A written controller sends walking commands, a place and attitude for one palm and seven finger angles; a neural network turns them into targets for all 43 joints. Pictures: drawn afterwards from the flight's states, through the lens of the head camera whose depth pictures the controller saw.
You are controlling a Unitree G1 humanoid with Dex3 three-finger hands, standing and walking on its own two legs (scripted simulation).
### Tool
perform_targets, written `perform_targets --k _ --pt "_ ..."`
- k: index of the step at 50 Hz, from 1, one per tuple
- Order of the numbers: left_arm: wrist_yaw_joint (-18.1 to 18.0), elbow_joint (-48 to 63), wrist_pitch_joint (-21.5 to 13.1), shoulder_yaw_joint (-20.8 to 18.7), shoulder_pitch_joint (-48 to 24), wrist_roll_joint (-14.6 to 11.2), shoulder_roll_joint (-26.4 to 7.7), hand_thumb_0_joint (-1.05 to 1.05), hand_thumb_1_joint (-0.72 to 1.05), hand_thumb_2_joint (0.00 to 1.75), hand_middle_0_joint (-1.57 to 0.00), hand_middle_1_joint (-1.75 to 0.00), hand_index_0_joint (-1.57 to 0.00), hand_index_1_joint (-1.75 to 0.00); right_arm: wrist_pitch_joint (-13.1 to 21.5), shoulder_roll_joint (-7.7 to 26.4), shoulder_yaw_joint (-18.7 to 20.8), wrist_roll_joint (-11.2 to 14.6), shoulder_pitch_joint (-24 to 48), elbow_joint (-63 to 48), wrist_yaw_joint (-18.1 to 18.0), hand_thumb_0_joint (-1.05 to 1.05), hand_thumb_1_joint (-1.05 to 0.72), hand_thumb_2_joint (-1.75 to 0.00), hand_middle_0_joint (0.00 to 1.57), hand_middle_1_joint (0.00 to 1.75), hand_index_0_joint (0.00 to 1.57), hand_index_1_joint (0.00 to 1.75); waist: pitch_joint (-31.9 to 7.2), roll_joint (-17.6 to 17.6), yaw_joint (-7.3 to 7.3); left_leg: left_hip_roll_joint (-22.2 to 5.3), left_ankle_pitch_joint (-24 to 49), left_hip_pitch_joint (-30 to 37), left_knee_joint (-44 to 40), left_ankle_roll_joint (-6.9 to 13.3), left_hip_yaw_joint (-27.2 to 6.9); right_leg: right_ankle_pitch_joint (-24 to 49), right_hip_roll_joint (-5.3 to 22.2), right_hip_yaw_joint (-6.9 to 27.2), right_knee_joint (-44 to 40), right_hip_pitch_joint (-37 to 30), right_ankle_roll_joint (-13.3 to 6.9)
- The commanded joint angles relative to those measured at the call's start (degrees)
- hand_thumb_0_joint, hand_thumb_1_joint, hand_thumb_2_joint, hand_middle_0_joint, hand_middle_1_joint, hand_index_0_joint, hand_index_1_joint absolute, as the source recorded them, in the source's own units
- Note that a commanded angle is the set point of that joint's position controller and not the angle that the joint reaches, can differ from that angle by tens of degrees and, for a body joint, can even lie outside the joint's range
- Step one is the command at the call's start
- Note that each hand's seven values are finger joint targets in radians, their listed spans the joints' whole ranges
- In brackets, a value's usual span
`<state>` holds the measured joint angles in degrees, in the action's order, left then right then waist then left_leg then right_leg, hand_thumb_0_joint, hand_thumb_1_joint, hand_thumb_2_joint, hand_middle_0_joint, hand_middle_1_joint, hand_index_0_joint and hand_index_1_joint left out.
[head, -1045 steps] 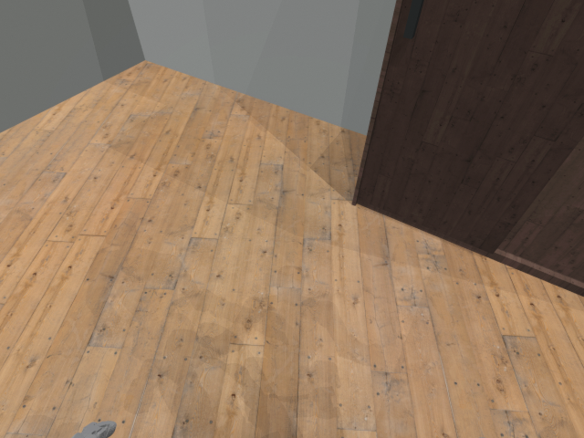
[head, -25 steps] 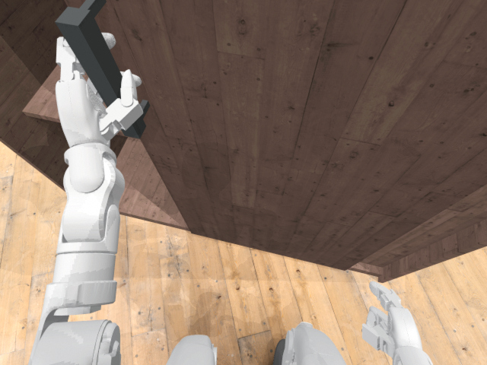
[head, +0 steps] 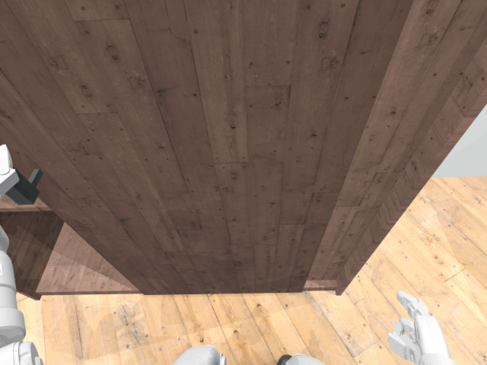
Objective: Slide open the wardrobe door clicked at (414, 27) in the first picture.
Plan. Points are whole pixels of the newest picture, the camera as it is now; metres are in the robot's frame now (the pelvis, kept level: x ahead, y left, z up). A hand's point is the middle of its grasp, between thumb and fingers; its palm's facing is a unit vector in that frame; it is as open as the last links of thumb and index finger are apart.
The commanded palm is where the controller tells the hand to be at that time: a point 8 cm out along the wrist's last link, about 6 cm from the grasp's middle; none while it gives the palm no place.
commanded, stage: stop walking and hold the door there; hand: left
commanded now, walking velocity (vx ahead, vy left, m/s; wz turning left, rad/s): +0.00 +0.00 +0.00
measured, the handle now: out of the picture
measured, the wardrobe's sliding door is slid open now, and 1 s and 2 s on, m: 0.45 0.45 0.45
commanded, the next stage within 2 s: none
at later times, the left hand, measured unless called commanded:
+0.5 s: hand (2, 172) +0.34 +0.36 +0.15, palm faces +0.60 -0.77 -0.22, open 7.0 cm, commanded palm +0.29 +0.38 +0.14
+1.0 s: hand (0, 172) +0.34 +0.37 +0.15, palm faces +0.55 -0.79 -0.25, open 7.0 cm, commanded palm +0.29 +0.39 +0.14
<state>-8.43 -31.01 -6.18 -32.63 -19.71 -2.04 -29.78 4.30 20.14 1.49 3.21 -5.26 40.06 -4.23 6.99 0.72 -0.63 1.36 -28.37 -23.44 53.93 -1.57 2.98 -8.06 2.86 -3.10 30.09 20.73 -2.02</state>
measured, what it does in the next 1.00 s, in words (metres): steps on the spot: left foot, then right foot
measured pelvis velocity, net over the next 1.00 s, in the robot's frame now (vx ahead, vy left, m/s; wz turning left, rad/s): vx -0.06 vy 0.03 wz -0.08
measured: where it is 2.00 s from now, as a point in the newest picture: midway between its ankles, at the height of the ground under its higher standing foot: outside the picture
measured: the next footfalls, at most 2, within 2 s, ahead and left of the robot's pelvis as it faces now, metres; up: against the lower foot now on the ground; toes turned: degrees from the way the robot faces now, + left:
left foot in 0.10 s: +0.05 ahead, +0.13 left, +0.00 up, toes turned +2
right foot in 0.32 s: -0.02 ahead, -0.11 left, +0.00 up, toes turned -8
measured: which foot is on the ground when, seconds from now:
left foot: up 0.00-0.08, down 0.10-1.00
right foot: down 0.00-0.10, up 0.12-0.30, down 0.32-1.00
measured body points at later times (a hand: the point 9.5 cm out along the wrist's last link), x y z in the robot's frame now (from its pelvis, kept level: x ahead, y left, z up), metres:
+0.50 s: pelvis -0.07 +0.02 +0.00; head -0.05 +0.02 +0.45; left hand +0.30 +0.40 +0.17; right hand +0.02 -0.25 -0.11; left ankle +0.01 +0.13 -0.73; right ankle -0.06 -0.11 -0.73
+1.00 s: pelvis -0.06 +0.03 +0.00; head -0.06 +0.01 +0.45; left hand +0.31 +0.41 +0.17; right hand -0.01 -0.27 -0.12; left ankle +0.00 +0.13 -0.73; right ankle -0.06 -0.11 -0.73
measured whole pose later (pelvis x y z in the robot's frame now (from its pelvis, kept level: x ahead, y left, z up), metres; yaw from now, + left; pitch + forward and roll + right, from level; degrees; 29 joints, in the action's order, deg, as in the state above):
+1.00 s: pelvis -0.06 +0.03 +0.00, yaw -5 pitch +0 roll -2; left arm -6.5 -54.6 -10.2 -27.8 -31.1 -1.0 -35.3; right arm 1.9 19.9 1.1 3.2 -17.5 43.0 -6.1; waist 0.3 3.9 -1.9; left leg -3.5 -12.1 -20.5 32.5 0.1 5.2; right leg -13.7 1.2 -2.6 28.9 15.0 1.4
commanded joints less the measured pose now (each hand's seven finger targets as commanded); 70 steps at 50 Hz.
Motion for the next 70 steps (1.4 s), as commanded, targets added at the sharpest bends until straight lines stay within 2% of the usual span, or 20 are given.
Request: perform_targets --k 1,3,5,8,12,15,18,19,22,25,29,42,47,52,54,56,59,61,64,70 --pt "-0.9 14.1 -6.2 -2.4 -16.9 1.2 -22.8 0.00 0.90 0.90 -0.45 -1.40 -0.45 -1.40 2.5 4.1 0.9 -0.3 -1.4 -6.9 -0.1 0.00 -0.90 -0.90 0.20 0.30 0.20 0.30 -23.4 -4.0 1.47 -2.1 6.0 11.5 -16.0 1.5 -2.6 6.1 14.3 13.8 -11.4 -8.6 -4.7" --pt "-0.5 16.2 -6.9 0.9 -18.2 1.0 -19.9 0.00 0.90 0.90 -0.45 -1.40 -0.45 -1.40 2.4 4.5 1.2 -0.4 -2.5 -7.7 -0.2 0.00 -0.90 -0.90 0.20 0.30 0.20 0.30 -21.8 2.9 0.51 -3.4 14.5 18.3 -29.3 1.6 -1.1 -2.8 9.7 10.9 -9.6 -5.1 -1.8" --pt "-0.5 20.0 -7.7 2.5 -20.3 0.3 -19.4 0.00 0.90 0.90 -0.45 -1.40 -0.45 -1.40 1.9 7.3 1.8 0.0 -1.3 -10.0 -0.3 0.00 -0.90 -0.90 0.20 0.30 0.20 0.30 -16.2 19.7 2.16 -19.0 18.0 11.0 -39.9 8.2 -16.4 -13.3 -1.0 2.0 1.7 -3.8 2.5" --pt "0.0 15.0 -6.0 4.9 -19.5 1.5 -17.9 0.00 0.90 0.90 -0.45 -1.40 -0.45 -1.40 2.4 4.4 1.4 -0.7 -4.1 -9.4 -0.8 0.00 -0.90 -0.90 0.20 0.30 0.20 0.30 -14.5 20.1 1.04 -19.1 21.3 3.8 -40.0 10.4 -13.8 -13.9 -2.8 3.7 18.3 -5.1 2.4" --pt "0.5 13.8 -4.4 6.4 -18.9 1.4 -17.0 0.00 0.90 0.90 -0.45 -1.40 -0.45 -1.40 3.6 5.5 1.5 -0.7 -7.1 -8.1 -0.7 0.00 -0.90 -0.90 0.20 0.30 0.20 0.30 -19.2 15.1 0.53 -15.1 46.5 20.1 -30.0 6.7 -6.7 -10.6 -3.1 -0.3 1.6 -4.2 3.2" --pt "0.6 10.8 -3.8 5.9 -17.6 1.8 -18.8 0.00 0.90 0.90 -0.45 -1.40 -0.45 -1.40 3.4 6.2 1.0 -1.3 -7.6 -7.6 -0.6 0.00 -0.90 -0.90 0.20 0.30 0.20 0.30 -21.2 14.7 0.10 -13.4 46.7 19.4 -27.3 3.5 -5.2 3.0 -1.7 0.4 -7.0 -12.0 2.5" --pt "-0.1 8.6 -3.7 1.3 -19.1 1.8 -23.8 0.00 0.90 0.90 -0.45 -1.40 -0.45 -1.40 2.8 5.9 1.3 -0.9 -8.2 -7.4 -1.3 0.00 -0.90 -0.90 0.20 0.30 0.20 0.30 -26.4 6.7 -0.13 -11.4 42.6 16.5 -24.3 1.3 -1.5 22.2 2.4 4.0 -2.7 -16.4 1.5" --pt "0.1 7.9 -3.4 3.5 -20.1 1.5 -21.3 0.00 0.90 0.90 -0.45 -1.40 -0.45 -1.40 2.4 5.2 1.2 -0.5 -7.7 -7.7 -1.5 0.00 -0.90 -0.90 0.20 0.30 0.20 0.30 -27.5 3.1 -0.01 -10.7 38.8 16.0 -23.4 1.4 -0.9 23.1 3.2 5.4 -3.0 -16.6 1.4" --pt "-0.1 0.1 -3.0 1.1 -21.3 1.4 -25.2 0.00 0.90 0.90 -0.45 -1.40 -0.45 -1.40 1.4 5.4 0.7 -0.5 -7.7 -6.7 -2.5 0.00 -0.90 -0.90 0.20 0.30 0.20 0.30 -24.6 3.4 -0.11 -9.9 26.7 13.4 -26.1 1.8 -1.0 12.3 3.4 6.2 -4.8 -12.7 1.6" --pt "0.2 -2.6 -3.6 4.8 -25.5 1.2 -23.0 0.00 0.90 0.90 -0.45 -1.40 -0.45 -1.40 1.2 5.9 0.5 -0.4 -7.5 -6.0 -2.9 0.00 -0.90 -0.90 0.20 0.30 0.20 0.30 -20.0 8.6 -0.50 -11.7 14.1 12.7 -32.5 3.0 -3.7 -5.0 0.9 4.0 -5.9 -7.3 2.1" --pt "-0.2 -7.5 -3.9 5.7 -26.8 1.5 -21.9 0.00 0.90 0.90 -0.45 -1.40 -0.45 -1.40 1.8 6.3 0.1 -0.2 -7.9 -5.9 -3.1 0.00 -0.90 -0.90 0.20 0.30 0.20 0.30 -16.3 12.2 -0.15 -15.2 -0.5 6.0 -41.2 4.7 -8.6 -10.5 -1.8 1.8 -0.6 -8.3 2.3" --pt "0.7 -14.5 -4.9 4.3 -27.3 1.7 -24.4 0.00 0.90 0.90 -0.45 -1.40 -0.45 -1.40 1.4 7.7 1.5 -0.1 -10.7 -3.6 -2.7 0.00 -0.90 -0.90 0.20 0.30 0.20 0.30 -17.7 3.4 -0.68 -10.0 16.3 12.0 -29.5 2.5 -2.0 -3.9 2.5 6.8 -8.8 -4.5 1.4" --pt "0.8 -15.8 -5.6 3.1 -26.3 2.2 -26.3 0.00 0.90 0.90 -0.45 -1.40 -0.45 -1.40 -0.2 7.4 2.2 -0.2 -10.3 -3.6 -2.5 0.00 -0.90 -0.90 0.20 0.30 0.20 0.30 -18.8 -1.7 -0.39 -6.9 22.9 9.1 -20.3 1.2 -0.6 12.9 11.8 12.2 -8.4 -8.6 -0.7" --pt "1.4 -16.1 -5.7 2.5 -26.5 2.0 -25.6 0.00 0.90 0.90 -0.45 -1.40 -0.45 -1.40 -0.8 7.0 2.4 -0.2 -8.8 -3.5 -2.4 0.00 -0.90 -0.90 0.20 0.30 0.20 0.30 -15.6 -11.7 0.49 -5.1 4.4 1.5 -14.1 0.6 -4.6 23.7 20.6 13.8 -7.1 -11.7 -4.2" --pt "1.6 -16.5 -6.0 1.3 -26.2 2.3 -26.3 0.00 0.90 0.90 -0.45 -1.40 -0.45 -1.40 -0.7 7.2 2.4 -0.7 -8.6 -2.7 -2.7 0.00 -0.90 -0.90 0.20 0.30 0.20 0.30 -15.7 -10.8 -0.10 -5.3 9.6 6.4 -19.3 0.3 -3.7 23.4 19.5 9.7 -4.5 -8.1 -2.6" --pt "2.0 -11.8 -6.9 5.0 -28.0 1.8 -22.6 0.00 0.90 0.90 -0.45 -1.40 -0.45 -1.40 -1.2 7.3 2.5 -0.8 -7.6 -3.2 -3.2 0.00 -0.90 -0.90 0.20 0.30 0.20 0.30 -16.3 -3.4 -0.29 -8.0 30.7 12.3 -27.3 0.9 -3.0 20.1 13.7 3.9 1.3 -5.3 1.1" --pt "3.1 -5.3 -9.2 12.4 -30.3 1.5 -13.0 0.00 0.90 0.90 -0.45 -1.40 -0.45 -1.40 -0.7 6.4 1.8 -1.0 -6.6 -6.4 -1.6 0.00 -0.90 -0.90 0.20 0.30 0.20 0.30 -18.7 13.6 -0.60 -19.6 46.0 14.1 -36.0 8.1 -16.0 -26.2 0.5 -1.4 25.2 2.3 4.7" --pt "2.9 -1.8 -9.4 13.5 -31.1 0.6 -11.2 0.00 0.90 0.90 -0.45 -1.40 -0.45 -1.40 0.6 5.9 2.0 -0.6 -5.8 -5.7 -1.3 0.00 -0.90 -0.90 0.20 0.30 0.20 0.30 -19.9 11.2 0.09 -18.9 47.8 16.9 -33.3 11.9 -14.3 -26.2 0.8 -0.4 32.9 5.1 4.5" --pt "2.9 -0.2 -7.5 15.9 -35.0 0.5 -10.0 0.00 0.90 0.90 -0.45 -1.40 -0.45 -1.40 1.6 5.4 1.9 0.0 -5.4 -5.0 -0.7 0.00 -0.90 -0.90 0.20 0.30 0.20 0.30 -22.9 9.5 -0.26 -14.8 40.2 19.8 -32.0 11.5 -9.0 -23.4 0.6 -2.6 33.0 4.9 5.3" --pt "2.9 1.6 -5.6 15.4 -38.5 -0.2 -11.4 0.00 0.90 0.90 -0.45 -1.40 -0.45 -1.40 2.4 3.2 -0.2 -1.0 -2.7 -7.6 1.3 0.00 -0.90 -0.90 0.20 0.30 0.20 0.30 -24.5 10.1 2.42 -9.9 26.2 11.5 -32.2 7.3 -7.5 -16.7 1.6 -6.2 0.9 -15.6 2.5"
